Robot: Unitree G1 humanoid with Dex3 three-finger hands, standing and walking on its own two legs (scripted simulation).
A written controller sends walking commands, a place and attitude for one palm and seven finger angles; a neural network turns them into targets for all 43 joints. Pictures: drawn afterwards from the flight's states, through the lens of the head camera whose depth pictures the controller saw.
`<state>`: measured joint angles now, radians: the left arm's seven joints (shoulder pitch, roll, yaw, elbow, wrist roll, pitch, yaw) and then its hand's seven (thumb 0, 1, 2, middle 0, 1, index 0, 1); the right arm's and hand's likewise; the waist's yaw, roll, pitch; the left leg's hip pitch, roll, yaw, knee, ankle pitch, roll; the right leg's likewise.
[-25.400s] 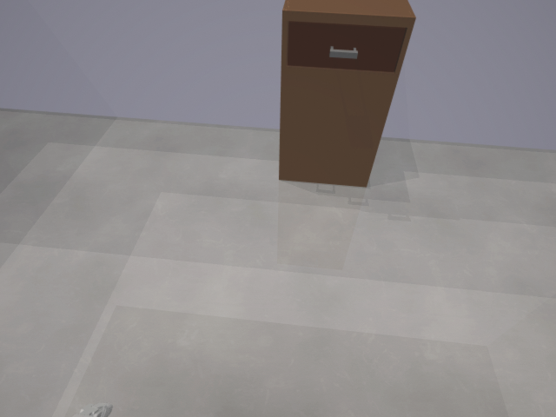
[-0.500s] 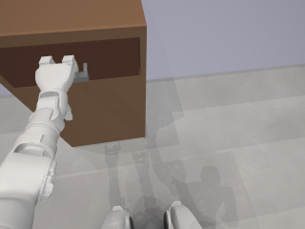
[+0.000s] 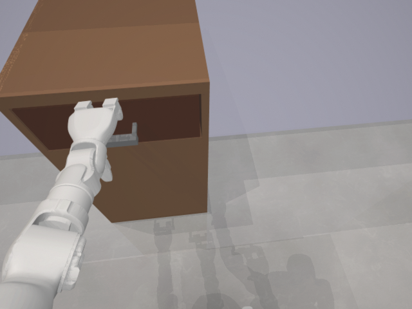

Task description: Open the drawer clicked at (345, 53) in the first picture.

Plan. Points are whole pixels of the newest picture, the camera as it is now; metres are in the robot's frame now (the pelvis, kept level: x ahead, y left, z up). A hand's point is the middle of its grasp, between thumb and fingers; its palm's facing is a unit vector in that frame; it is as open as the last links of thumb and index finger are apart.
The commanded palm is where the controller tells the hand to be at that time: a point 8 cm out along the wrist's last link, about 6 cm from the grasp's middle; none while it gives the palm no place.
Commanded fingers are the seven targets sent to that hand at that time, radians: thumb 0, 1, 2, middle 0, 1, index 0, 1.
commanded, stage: lift the fingers back up to retry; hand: left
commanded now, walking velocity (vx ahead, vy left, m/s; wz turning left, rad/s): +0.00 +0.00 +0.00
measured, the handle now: (117, 134) +0.52 +0.21 -0.03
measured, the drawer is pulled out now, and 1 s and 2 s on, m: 0.00 0.00 0.00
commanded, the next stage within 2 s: re-aim the fingers above the handle in 0.04 s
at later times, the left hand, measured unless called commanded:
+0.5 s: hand (101, 145) +0.45 +0.22 +0.03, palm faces -0.05 -0.02 -1.00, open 13.8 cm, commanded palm +0.43 +0.22 +0.08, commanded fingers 0.00 -0.50 0.30 -0.30 -1.20 -0.30 -1.20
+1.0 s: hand (102, 146) +0.45 +0.21 +0.02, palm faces -0.03 -0.01 -1.00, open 13.8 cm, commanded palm +0.43 +0.22 +0.08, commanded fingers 0.00 -0.50 0.30 -0.30 -1.20 -0.30 -1.20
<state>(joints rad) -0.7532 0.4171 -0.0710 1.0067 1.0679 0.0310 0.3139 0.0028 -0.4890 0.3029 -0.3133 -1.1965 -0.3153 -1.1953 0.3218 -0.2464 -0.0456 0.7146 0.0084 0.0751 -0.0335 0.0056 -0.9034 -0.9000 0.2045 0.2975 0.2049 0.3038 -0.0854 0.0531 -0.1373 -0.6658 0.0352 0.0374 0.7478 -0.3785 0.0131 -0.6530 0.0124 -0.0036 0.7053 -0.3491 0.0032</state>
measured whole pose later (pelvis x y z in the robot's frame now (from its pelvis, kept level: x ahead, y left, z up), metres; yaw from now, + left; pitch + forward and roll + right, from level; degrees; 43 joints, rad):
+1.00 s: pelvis -0.02 +0.00 +0.00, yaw +0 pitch +17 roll -1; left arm -0.77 0.43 -0.06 1.04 1.10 -0.02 0.35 0.00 -0.49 0.30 -0.32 -1.20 -0.32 -1.20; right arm 0.34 -0.25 -0.06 0.74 0.00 0.04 -0.03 0.01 -0.90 -0.90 0.20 0.30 0.20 0.30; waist -0.09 0.04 -0.12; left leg -0.70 0.03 0.04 0.77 -0.36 0.01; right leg -0.69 0.01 0.00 0.73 -0.33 0.00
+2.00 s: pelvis +0.00 -0.01 +0.00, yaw +0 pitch +17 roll -1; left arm -0.74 0.40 -0.07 1.01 1.08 0.04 0.34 0.00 -0.49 0.30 -0.32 -1.20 -0.32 -1.20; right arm 0.31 -0.25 -0.06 0.72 0.00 0.05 -0.03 0.01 -0.90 -0.90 0.20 0.30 0.20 0.30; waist -0.08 0.05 -0.13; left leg -0.66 0.04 0.03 0.74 -0.37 0.00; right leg -0.65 0.02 -0.01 0.71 -0.35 -0.01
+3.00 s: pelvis -0.02 +0.00 -0.02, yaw +0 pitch +21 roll -1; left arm -0.82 0.40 -0.05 1.12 1.12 0.03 0.44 0.00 -0.49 0.30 -0.31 -1.20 -0.31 -1.20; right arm 0.33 -0.24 -0.05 0.75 -0.02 0.02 -0.02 0.01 -0.90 -0.90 0.20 0.30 0.20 0.30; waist -0.12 0.05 -0.15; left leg -0.85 0.04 0.03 0.88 -0.40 0.01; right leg -0.85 0.02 0.00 0.85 -0.38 0.00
